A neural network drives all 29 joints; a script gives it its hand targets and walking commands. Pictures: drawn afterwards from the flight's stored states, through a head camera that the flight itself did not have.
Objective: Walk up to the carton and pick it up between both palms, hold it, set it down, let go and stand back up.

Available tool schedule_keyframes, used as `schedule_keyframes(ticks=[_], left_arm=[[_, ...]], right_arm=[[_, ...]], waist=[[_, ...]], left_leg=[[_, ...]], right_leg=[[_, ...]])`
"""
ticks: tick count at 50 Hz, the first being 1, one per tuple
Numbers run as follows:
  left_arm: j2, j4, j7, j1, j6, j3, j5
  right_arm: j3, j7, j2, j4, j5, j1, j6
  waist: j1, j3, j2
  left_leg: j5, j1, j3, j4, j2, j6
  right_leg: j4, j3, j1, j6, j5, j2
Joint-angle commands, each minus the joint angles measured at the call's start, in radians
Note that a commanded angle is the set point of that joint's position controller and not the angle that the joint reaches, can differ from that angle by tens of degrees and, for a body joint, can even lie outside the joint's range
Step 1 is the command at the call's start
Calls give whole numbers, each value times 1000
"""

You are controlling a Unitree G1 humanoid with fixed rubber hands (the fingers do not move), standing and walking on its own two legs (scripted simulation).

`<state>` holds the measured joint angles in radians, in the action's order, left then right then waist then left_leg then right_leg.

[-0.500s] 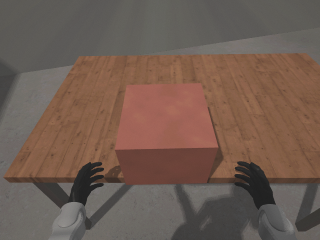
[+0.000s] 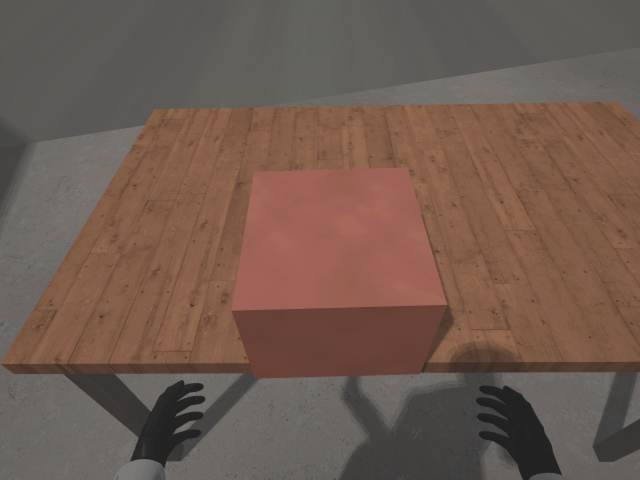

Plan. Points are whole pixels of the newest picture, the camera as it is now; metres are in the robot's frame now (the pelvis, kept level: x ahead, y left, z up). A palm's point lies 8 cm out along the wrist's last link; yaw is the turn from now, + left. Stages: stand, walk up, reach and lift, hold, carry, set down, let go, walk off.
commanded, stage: set down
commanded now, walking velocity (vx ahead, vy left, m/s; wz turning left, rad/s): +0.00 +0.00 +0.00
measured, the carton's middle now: (334, 269) +0.41 +0.02 +0.01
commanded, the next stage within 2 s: let go in 0.62 s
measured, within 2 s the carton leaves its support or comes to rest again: neither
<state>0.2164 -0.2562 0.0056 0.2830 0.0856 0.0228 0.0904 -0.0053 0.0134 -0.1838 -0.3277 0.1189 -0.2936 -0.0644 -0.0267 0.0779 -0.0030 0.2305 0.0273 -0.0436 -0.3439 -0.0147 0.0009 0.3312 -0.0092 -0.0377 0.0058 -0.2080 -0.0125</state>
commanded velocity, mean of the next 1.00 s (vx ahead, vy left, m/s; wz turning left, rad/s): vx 0.00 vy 0.00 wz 0.00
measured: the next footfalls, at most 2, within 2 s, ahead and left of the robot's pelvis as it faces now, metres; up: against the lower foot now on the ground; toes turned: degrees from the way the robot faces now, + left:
none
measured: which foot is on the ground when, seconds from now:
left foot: down 0.00-1.00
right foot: down 0.00-1.00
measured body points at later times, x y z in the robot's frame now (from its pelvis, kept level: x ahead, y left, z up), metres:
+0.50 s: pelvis -0.01 +0.00 +0.00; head -0.01 +0.01 +0.45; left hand +0.16 +0.23 -0.08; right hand +0.16 -0.22 -0.08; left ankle -0.02 +0.11 -0.75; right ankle -0.01 -0.12 -0.75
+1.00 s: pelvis -0.02 +0.00 +0.00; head -0.02 +0.00 +0.45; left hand +0.15 +0.23 -0.09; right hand +0.15 -0.22 -0.10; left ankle -0.02 +0.11 -0.75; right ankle -0.01 -0.12 -0.75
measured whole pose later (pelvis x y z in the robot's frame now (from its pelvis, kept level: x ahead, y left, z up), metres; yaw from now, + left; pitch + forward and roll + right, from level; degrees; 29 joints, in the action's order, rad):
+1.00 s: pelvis -0.02 +0.00 +0.00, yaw +0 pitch -6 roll +0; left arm 0.20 -0.54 0.02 0.20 0.13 0.00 0.01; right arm 0.03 -0.02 -0.15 -0.73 -0.04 -0.18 -0.18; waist -0.01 0.10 0.00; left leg 0.25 0.06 -0.04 -0.41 -0.02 0.00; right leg 0.41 0.00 -0.07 0.01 -0.23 -0.01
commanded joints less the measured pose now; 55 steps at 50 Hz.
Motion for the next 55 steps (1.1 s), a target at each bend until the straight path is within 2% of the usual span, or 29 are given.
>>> schedule_keyframes(ticks=[1, 2, 4, 5, 8, 10, 12, 13, 14, 16, 18, 21, 26, 28, 30, 31, 35, 40, 41, 42, 44, 46, 47, 49, 52, 53, 55], left_arm=[[88, 130, 3, -27, -58, 29, -11], [87, 107, 6, -26, -56, 23, -17], [90, 91, 7, -31, -61, 12, -23], [93, 73, 7, -50, -65, 16, -25], [87, 35, 15, -60, -64, 6, -45], [96, 58, 25, -95, -65, -1, -51], [98, 50, 34, -120, -73, -5, -45], [100, 67, 45, -149, -82, 3, -37], [87, 32, 47, -130, -80, -12, -40], [89, -60, 36, -86, -42, 5, -71], [77, -86, 25, -88, -12, 2, -79], [73, -86, 20, -107, 8, 2, -81], [68, -75, 26, -122, 13, 9, -98], [78, -88, 30, -153, 18, 14, -94], [71, -88, 34, -157, 18, 2, -88], [78, -114, 33, -161, 21, 4, -87], [81, -127, 37, -169, 26, 7, -99], [86, -137, 30, -181, 18, 17, -91], [94, -142, 28, -172, 10, 11, -87], [95, -145, 24, -170, 8, 21, -90], [90, -142, 21, -171, 9, 10, -85], [93, -141, 21, -170, 14, 16, -87], [86, -161, 19, -161, 18, 9, -84], [84, -162, 18, -168, 20, 1, -82], [98, -171, 18, -166, 19, 18, -94], [87, -172, 17, -178, 17, 14, -87], [101, -154, 20, -165, 11, 18, -93]], right_arm=[[41, -6, -80, 98, -19, 20, -76], [52, -8, -81, 78, -23, 31, -77], [62, -15, -70, 46, -37, 26, -86], [56, -18, -66, 34, -35, 39, -90], [71, -25, -72, -16, -56, 75, -100], [78, -31, -75, -33, -64, 90, -111], [96, -37, -72, -63, -75, 100, -122], [106, -39, -79, -33, -79, 142, -129], [108, -42, -72, -74, -90, 124, -129], [90, -41, -62, -161, -90, 114, -111], [79, -40, -67, -195, -88, 123, -109], [74, -35, -82, -204, -93, 151, -112], [71, -39, -79, -245, -100, 162, -126], [72, -41, -74, -241, -111, 180, -124], [66, -43, -61, -233, -116, 187, -125], [77, -44, -70, -256, -122, 181, -120], [87, -44, -69, -257, -150, 191, -127], [84, -35, -73, -281, -153, 189, -140], [77, -30, -78, -279, -157, 176, -145], [65, -30, -69, -282, -158, 169, -147], [60, -29, -68, -275, -154, 182, -146], [75, -31, -76, -287, -160, 184, -145], [72, -27, -83, -285, -161, 184, -143], [68, -25, -82, -301, -153, 188, -143], [63, -26, -88, -279, -157, 193, -145], [74, -25, -90, -279, -158, 197, -148], [66, -28, -80, -276, -149, 184, -155]], waist=[[3, -98, -6], [0, -78, -14], [16, -73, -7], [0, -66, -23], [0, -52, -23], [5, -73, -20], [14, -81, -21], [5, -101, -20], [16, -98, -23], [13, -53, -18], [17, -42, -25], [13, -62, 6], [7, -62, -21], [2, -43, -36], [5, -60, -22], [17, -31, -24], [14, -45, -37], [19, -73, 8], [32, -77, 21], [21, -91, 24], [17, -88, 12], [26, -74, -3], [34, -59, 13], [29, -48, 0], [18, -67, 15], [26, -62, 21], [19, -86, 0]], left_leg=[[-421, -88, 15, -3, 21, -42], [-404, -75, 8, -4, 20, -48], [-388, -80, 14, -5, 12, -47], [-389, -70, 19, -6, 10, -48], [-348, -61, 13, -5, 1, -43], [-318, -57, 15, -4, -4, -37], [-289, -40, 18, -6, -4, -47], [-272, -19, 13, -5, -6, -43], [-276, -16, 15, -7, -7, -46], [-288, -29, 6, -10, -4, -36], [-322, -50, 14, -9, -7, -43], [-342, -55, 3, -20, 4, -45], [-341, -77, -3, -18, 7, -41], [-289, -45, -10, -9, 10, -42], [-245, -41, -13, -6, 8, -35], [-223, -23, -3, 0, 2, -38], [-189, -6, -24, -8, 6, -26], [-220, -2, -18, -18, 9, -23], [-215, 1, -18, -22, 12, -23], [-209, -2, -21, -18, 16, -15], [-219, -3, -22, -21, 19, -18], [-190, -12, -19, -10, 9, -26], [-194, -12, -16, -13, 7, -23], [-197, 2, -23, -19, 12, -24], [-182, 15, -23, -17, 10, -23], [-176, 13, -27, -13, 10, -26], [-194, 3, -27, -21, 10, -26]], right_leg=[[-62, -4, -82, 19, 270, -3], [-67, 0, -99, 22, 238, -6], [-67, 2, -115, 19, 213, -4], [-69, 4, -112, 26, 198, -8], [-58, 7, -113, 26, 160, -9], [-52, 11, -99, 29, 135, -11], [-47, 10, -121, 29, 127, -8], [-42, 9, -107, 29, 113, -8], [-36, 7, -108, 28, 122, -5], [-40, 7, -107, 28, 143, -4], [-49, 15, -102, 29, 162, -4], [-45, 19, -73, 25, 185, -15], [-44, 28, -90, 24, 188, -13], [-49, 20, -90, 27, 152, -4], [-45, 22, -93, 27, 128, -5], [-47, 22, -99, 30, 104, -5], [-33, 22, -109, 29, 86, 6], [-20, 15, -89, 20, 152, 8], [-11, 17, -80, 17, 171, 9], [-11, 15, -85, 15, 178, 15], [-12, 9, -89, 11, 188, 14], [-20, 15, -97, 16, 134, 10], [-24, 20, -106, 18, 145, 8], [-16, 24, -112, 19, 129, 7], [-13, 22, -93, 21, 113, 3], [-14, 23, -96, 18, 111, 4], [-5, 22, -97, 21, 135, 9]])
